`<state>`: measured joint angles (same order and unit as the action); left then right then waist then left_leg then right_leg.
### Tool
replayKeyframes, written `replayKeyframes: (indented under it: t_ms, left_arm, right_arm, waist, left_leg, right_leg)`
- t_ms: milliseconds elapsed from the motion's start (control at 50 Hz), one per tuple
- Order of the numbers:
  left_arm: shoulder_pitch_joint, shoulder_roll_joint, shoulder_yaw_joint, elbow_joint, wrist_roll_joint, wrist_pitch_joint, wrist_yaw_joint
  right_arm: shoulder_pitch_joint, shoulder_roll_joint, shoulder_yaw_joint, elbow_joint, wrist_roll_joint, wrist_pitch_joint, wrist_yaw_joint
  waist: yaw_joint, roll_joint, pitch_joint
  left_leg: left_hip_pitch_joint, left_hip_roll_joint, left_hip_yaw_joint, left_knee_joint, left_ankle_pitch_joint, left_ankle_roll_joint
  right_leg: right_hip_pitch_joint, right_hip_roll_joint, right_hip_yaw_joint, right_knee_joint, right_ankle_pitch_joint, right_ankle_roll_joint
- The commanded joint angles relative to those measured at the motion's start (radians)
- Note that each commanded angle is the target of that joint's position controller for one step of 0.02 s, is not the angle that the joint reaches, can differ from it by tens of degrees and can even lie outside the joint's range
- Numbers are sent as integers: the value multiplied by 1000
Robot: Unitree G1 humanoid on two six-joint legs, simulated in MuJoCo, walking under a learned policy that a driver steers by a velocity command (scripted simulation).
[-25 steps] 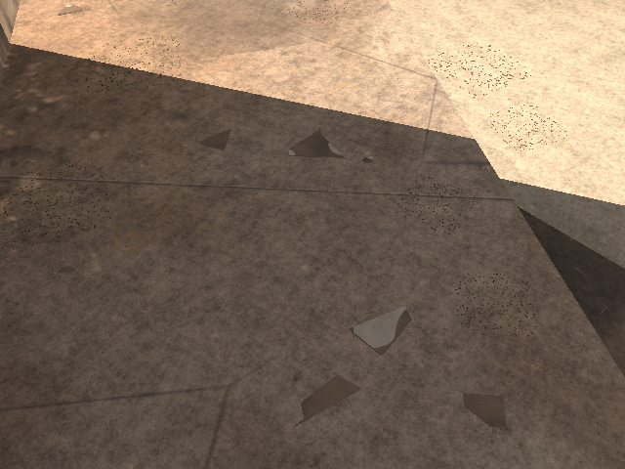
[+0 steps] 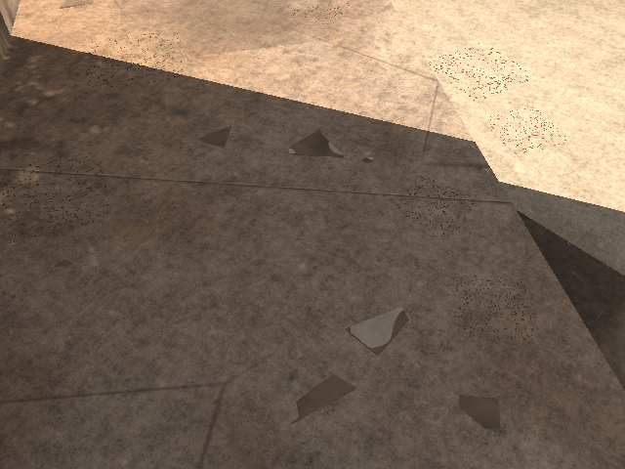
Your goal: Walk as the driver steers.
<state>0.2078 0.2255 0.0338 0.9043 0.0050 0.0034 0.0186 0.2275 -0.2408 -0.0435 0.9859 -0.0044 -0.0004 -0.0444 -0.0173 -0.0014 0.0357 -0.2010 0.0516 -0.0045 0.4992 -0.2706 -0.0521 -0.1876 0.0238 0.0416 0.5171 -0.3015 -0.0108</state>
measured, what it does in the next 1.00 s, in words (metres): walks ahead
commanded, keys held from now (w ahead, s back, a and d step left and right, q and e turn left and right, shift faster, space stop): no key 0.54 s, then w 0.44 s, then no key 0.02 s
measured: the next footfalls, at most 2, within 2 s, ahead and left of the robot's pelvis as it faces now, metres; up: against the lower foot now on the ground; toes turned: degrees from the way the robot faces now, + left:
right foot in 1.20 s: +0.39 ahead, -0.07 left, +0.00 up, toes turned -1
left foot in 1.56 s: +0.34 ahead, +0.14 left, +0.00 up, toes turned +5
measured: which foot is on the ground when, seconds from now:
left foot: down 0.00-1.00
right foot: down 0.00-0.78, up 0.80-1.00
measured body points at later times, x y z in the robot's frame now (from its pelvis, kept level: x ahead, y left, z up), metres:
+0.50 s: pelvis +0.00 +0.01 +0.00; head +0.01 +0.01 +0.45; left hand +0.04 +0.25 -0.15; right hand +0.01 -0.24 -0.15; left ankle +0.00 +0.15 -0.74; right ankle -0.01 -0.11 -0.74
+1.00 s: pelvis +0.11 +0.04 +0.01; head +0.12 +0.06 +0.46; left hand +0.23 +0.30 -0.13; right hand +0.01 -0.19 -0.13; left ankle +0.01 +0.13 -0.74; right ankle +0.16 -0.11 -0.66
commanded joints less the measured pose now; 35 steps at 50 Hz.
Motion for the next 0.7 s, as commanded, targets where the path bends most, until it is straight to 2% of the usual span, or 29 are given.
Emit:
replayKeyframes:
  t_ms: [20,280,540,560,580,620,640,680,700]
  left_arm:
    - [5,104,20,-22,-1,-10,6]
    - [34,94,11,67,-5,-7,14]
    - [66,78,1,122,-7,-4,17]
    - [84,72,-1,134,-7,-3,18]
    - [90,85,4,137,-14,0,21]
    - [98,116,15,128,-23,-2,24]
    - [117,128,19,126,-27,-12,21]
    - [177,170,36,137,-35,-35,14]
    - [174,178,41,134,-37,-42,12]
  right_arm:
    - [22,-109,-20,-15,1,-8,-5]
    - [50,-81,-10,54,2,-5,-8]
    - [84,-56,2,93,4,-5,-9]
    - [105,-45,4,105,4,-3,-10]
    - [110,-45,3,108,11,-1,-12]
    - [87,-53,0,89,16,-7,-14]
    - [73,-41,2,77,17,-19,-11]
    - [54,3,11,56,22,-54,6]
    - [47,4,11,48,26,-69,16]
  waist:
    - [1,-6,-12]
    - [6,1,5]
    - [9,3,17]
    - [10,-2,-6]
    - [13,-13,8]
    - [24,-42,90]
    - [33,-69,121]
    - [51,-177,119]
    - [48,-195,126]
  left_leg:
    - [24,0,4,-59,155,14]
    - [15,-10,12,-68,139,20]
    - [3,-17,16,-72,126,25]
    - [10,-31,32,-67,31,27]
    - [-11,-55,56,-38,-120,38]
    - [-117,-67,58,12,-351,67]
    - [-169,-65,56,50,-353,76]
    - [-243,-74,81,209,-212,80]
    - [-234,-53,53,268,-178,98]
  right_leg:
    - [-41,-45,38,-104,189,-22]
    - [-43,-34,20,-110,174,-15]
    - [-49,-29,9,-114,161,-10]
    - [-41,-21,1,-121,52,-13]
    - [-58,-10,0,-123,-139,-29]
    - [-135,-48,66,-162,-454,-76]
    - [-141,-95,134,-195,-517,-104]
    - [-79,-231,341,-292,-575,-181]
    - [-108,-286,426,-326,-566,-215]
